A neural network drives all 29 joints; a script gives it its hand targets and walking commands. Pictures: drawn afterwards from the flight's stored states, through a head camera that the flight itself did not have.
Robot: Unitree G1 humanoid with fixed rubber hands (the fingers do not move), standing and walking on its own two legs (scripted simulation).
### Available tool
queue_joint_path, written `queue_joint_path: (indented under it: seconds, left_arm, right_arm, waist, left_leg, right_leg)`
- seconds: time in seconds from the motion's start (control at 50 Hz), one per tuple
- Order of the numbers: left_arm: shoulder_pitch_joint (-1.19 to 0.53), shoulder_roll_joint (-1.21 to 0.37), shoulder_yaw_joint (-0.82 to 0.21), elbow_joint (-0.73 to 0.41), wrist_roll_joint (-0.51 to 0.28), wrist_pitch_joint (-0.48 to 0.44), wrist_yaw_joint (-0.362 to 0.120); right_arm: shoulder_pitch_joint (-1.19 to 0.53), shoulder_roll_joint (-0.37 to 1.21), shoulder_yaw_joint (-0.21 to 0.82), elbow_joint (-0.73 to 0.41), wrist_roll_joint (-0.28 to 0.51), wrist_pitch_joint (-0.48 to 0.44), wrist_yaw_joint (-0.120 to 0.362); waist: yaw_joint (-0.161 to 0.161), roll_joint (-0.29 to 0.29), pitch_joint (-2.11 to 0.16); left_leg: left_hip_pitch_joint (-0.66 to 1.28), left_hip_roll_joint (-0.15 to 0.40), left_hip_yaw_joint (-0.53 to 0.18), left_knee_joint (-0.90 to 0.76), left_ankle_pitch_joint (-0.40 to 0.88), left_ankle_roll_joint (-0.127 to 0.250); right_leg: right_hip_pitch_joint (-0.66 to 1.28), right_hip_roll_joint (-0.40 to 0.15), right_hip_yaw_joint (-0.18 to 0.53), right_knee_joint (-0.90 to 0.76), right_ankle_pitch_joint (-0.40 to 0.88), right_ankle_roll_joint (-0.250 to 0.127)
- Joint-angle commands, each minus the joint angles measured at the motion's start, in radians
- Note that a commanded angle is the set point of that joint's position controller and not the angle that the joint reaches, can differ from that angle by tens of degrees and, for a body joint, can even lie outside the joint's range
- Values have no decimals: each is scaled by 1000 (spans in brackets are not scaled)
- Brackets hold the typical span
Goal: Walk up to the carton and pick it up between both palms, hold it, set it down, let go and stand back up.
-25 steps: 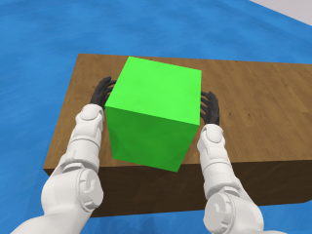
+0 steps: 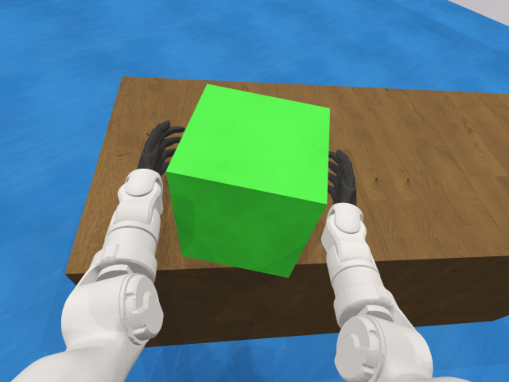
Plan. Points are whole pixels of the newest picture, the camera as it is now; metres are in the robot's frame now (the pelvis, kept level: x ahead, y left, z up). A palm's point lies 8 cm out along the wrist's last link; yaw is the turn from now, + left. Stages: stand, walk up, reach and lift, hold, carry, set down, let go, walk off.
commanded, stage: set down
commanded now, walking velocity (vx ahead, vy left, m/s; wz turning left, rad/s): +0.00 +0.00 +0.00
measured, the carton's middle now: (250, 187) +0.43 -0.02 +0.03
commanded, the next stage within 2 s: none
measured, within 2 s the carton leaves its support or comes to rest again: neither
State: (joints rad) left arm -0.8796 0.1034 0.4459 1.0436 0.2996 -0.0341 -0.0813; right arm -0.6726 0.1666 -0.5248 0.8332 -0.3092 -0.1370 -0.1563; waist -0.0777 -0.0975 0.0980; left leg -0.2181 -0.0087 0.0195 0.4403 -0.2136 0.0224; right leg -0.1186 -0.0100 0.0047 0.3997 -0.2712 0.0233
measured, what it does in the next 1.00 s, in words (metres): stands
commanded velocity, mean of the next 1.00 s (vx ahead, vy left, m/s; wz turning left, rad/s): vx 0.00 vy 0.00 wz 0.00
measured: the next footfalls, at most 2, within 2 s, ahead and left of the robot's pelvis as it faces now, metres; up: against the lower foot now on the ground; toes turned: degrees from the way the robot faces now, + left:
none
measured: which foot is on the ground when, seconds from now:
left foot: down 0.00-1.00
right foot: down 0.00-1.00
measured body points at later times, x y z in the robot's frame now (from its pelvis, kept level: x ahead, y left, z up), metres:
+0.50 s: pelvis +0.02 +0.00 +0.00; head +0.09 +0.02 +0.44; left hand +0.46 +0.16 +0.02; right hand +0.39 -0.17 +0.01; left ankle +0.01 +0.10 -0.74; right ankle -0.04 -0.13 -0.74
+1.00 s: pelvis -0.02 +0.00 +0.00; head +0.01 +0.02 +0.45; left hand +0.38 +0.19 +0.02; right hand +0.31 -0.16 +0.01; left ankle +0.01 +0.10 -0.74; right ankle -0.04 -0.13 -0.74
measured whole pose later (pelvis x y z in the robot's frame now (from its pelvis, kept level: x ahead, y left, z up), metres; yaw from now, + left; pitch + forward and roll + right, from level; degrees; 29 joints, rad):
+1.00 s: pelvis -0.02 +0.00 +0.00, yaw -1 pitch +6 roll -1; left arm -0.60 0.23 0.18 1.02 -0.04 -0.15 -0.08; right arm -0.40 0.07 -0.06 0.86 0.00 -0.26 -0.30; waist -0.06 -0.04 -0.05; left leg -0.39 0.01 0.02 0.44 -0.16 0.01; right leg -0.30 0.01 0.00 0.40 -0.21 0.02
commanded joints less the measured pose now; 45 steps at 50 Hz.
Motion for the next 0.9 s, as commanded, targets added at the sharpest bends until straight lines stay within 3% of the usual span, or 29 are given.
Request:
queue_joint_path:
  seconds: [0.0, 0.04, 0.1, 0.14, 0.2, 0.28, 0.3, 0.32, 0.36, 0.38, 0.4, 0.42, 0.44, 0.46, 0.48, 0.5, 0.52, 0.54, 0.56, 0.66, 0.68, 0.7, 0.76, 0.78, 0.8, 0.82, 0.84, 0.86, 0.88]
  left_arm:
    - [-456, 220, -223, -22, -170, -86, 53]
    - [-490, 208, -282, -10, -231, -112, 73]
    - [-467, 210, -271, 128, -250, -117, 63]
    - [-472, 218, -280, 111, -258, -142, 51]
    - [-459, 228, -266, 89, -244, -172, 54]
    - [-366, 225, -266, 60, -257, -178, 41]
    - [-394, 244, -245, 97, -254, -182, 42]
    - [-328, 261, -216, 56, -222, -181, 36]
    - [-316, 266, -234, 66, -236, -176, 32]
    - [-314, 277, -236, 32, -248, -176, 29]
    - [-237, 237, -243, -32, -243, -178, 24]
    - [-306, 261, -242, 23, -247, -179, 28]
    - [-229, 266, -234, -32, -240, -181, 24]
    - [-257, 276, -224, -41, -250, -183, 24]
    - [-273, 265, -249, -70, -261, -194, 26]
    - [-227, 271, -235, -102, -270, -199, 26]
    - [-268, 274, -249, -128, -263, -206, 33]
    - [-229, 256, -254, -147, -268, -205, 29]
    - [-241, 250, -292, -157, -300, -209, 29]
    - [-121, 247, -300, -208, -307, -190, 20]
    - [-69, 241, -306, -255, -294, -182, 19]
    - [-164, 265, -308, -206, -315, -177, 21]
    - [-132, 273, -324, -222, -354, -169, 19]
    - [-13, 266, -318, -233, -336, -153, 11]
    - [-73, 274, -336, -246, -347, -151, 14]
    - [-21, 272, -330, -291, -347, -138, 13]
    - [-91, 294, -332, -235, -365, -136, 8]
    - [-55, 294, -345, -301, -378, -142, 2]
    - [-131, 310, -362, -252, -403, -137, 3]
  right_arm:
    - [-396, -132, 231, 70, 168, -32, -39]
    - [-419, -129, 271, 84, 224, -69, -62]
    - [-436, -148, 353, 153, 291, -101, -87]
    - [-408, -166, 359, 148, 316, -124, -97]
    - [-374, -192, 374, 206, 344, -161, -95]
    - [-293, -204, 404, 168, 364, -210, -111]
    - [-328, -207, 396, 170, 358, -207, -110]
    - [-257, -210, 421, 161, 375, -220, -111]
    - [-256, -209, 429, 181, 380, -235, -123]
    - [-260, -209, 454, 135, 387, -234, -125]
    - [-196, -176, 493, 95, 402, -256, -134]
    - [-259, -215, 448, 142, 383, -248, -129]
    - [-163, -196, 468, 127, 390, -263, -134]
    - [-214, -197, 473, 49, 384, -265, -140]
    - [-223, -198, 462, 30, 388, -268, -135]
    - [-178, -199, 487, -16, 393, -271, -136]
    - [-183, -207, 458, 37, 393, -274, -134]
    - [-172, -188, 479, -37, 391, -292, -138]
    - [-184, -206, 466, -52, 386, -297, -138]
    - [-68, -202, 498, -81, 411, -292, -145]
    - [-2, -212, 499, -75, 423, -294, -145]
    - [-127, -212, 492, -99, 418, -275, -146]
    - [-101, -222, 536, -150, 457, -235, -135]
    - [30, -223, 527, -126, 444, -227, -140]
    - [-22, -231, 517, -130, 449, -218, -144]
    - [10, -232, 530, -172, 450, -221, -149]
    - [-58, -234, 530, -166, 444, -200, -151]
    - [3, -232, 526, -199, 438, -203, -154]
    - [-92, -228, 525, -215, 441, -188, -159]
  waist:
    - [1, 187, -548]
    - [-3, 228, -688]
    - [22, 210, -726]
    - [11, 196, -769]
    - [23, 232, -772]
    - [11, 198, -810]
    - [39, 192, -798]
    - [51, 197, -803]
    - [44, 209, -758]
    - [60, 190, -778]
    - [51, 184, -802]
    - [33, 185, -741]
    - [43, 189, -772]
    - [60, 167, -796]
    - [40, 188, -811]
    - [57, 166, -829]
    - [32, 209, -810]
    - [46, 203, -861]
    - [19, 197, -848]
    - [24, 190, -762]
    - [16, 221, -745]
    - [34, 194, -706]
    - [53, 178, -674]
    - [34, 179, -618]
    - [32, 209, -615]
    - [41, 213, -629]
    - [47, 192, -609]
    - [27, 195, -636]
    - [33, 184, -617]
  left_leg:
    - [81, 30, 57, -29, 218, -35]
    - [77, 31, 49, 26, 294, -61]
    - [44, 30, 40, 79, 398, -62]
    - [78, 34, 42, 88, 445, -69]
    - [129, 35, 34, 106, 542, -86]
    - [132, 23, 37, 105, 587, -84]
    - [86, 20, 43, 92, 542, -77]
    - [114, 16, 50, 93, 584, -76]
    - [87, 11, 45, 85, 551, -84]
    - [76, 8, 46, 87, 559, -77]
    - [96, 6, 40, 88, 591, -78]
    - [72, 14, 35, 71, 546, -78]
    - [90, 6, 46, 81, 571, -80]
    - [83, 7, 46, 77, 545, -72]
    - [74, 12, 42, 67, 532, -70]
    - [96, 8, 50, 80, 578, -64]
    - [124, 13, 37, 85, 592, -81]
    - [123, 7, 42, 91, 606, -78]
    - [114, 8, 33, 85, 596, -77]
    - [143, 9, 24, 71, 533, -71]
    - [189, 16, 17, 72, 578, -77]
    - [131, 10, 29, 60, 472, -66]
    - [156, 18, 21, 57, 433, -58]
    - [199, 21, 19, 48, 427, -52]
    - [199, 24, 9, 48, 399, -65]
    - [242, 24, 15, 57, 455, -68]
    - [185, 18, 22, 46, 376, -56]
    - [207, 18, 20, 47, 387, -57]
    - [152, 18, 21, 46, 319, -51]
  right_leg:
    - [-101, 27, -20, -38, 339, 16]
    - [-104, 24, -18, -6, 442, 14]
    - [-95, 17, -1, 27, 612, 16]
    - [-80, 21, -7, 28, 657, 27]
    - [-134, 32, -13, 17, 674, 27]
    - [-68, 31, -11, 20, 818, 36]
    - [-64, 29, -12, 17, 791, 38]
    - [-28, 28, -4, 23, 871, 46]
    - [-38, 32, -9, 29, 866, 47]
    - [15, 24, -3, 30, 894, 49]
    - [58, 26, 2, 40, 981, 54]
    - [-17, 34, -9, 34, 870, 54]
    - [10, 35, -6, 30, 889, 51]
    - [28, 29, -2, 26, 891, 53]
    - [8, 33, -3, 30, 847, 47]
    - [45, 28, 5, 33, 920, 54]
    - [-19, 38, -12, 33, 870, 53]
    - [8, 35, -6, 24, 916, 50]
    - [-8, 39, -9, 34, 891, 47]
    - [21, 38, -2, 10, 823, 40]
    - [9, 46, -6, 5, 826, 33]
    - [-40, 42, -6, -5, 708, 37]
    - [-54, 42, -7, -16, 602, 27]
    - [-39, 44, -5, -35, 592, 26]
    - [-83, 50, -15, -43, 521, 18]
    - [-63, 49, -20, -43, 570, 17]
    - [-88, 45, -11, -51, 482, 21]
    - [-54, 43, -15, -44, 521, 24]
    - [-98, 37, -12, -43, 444, 19]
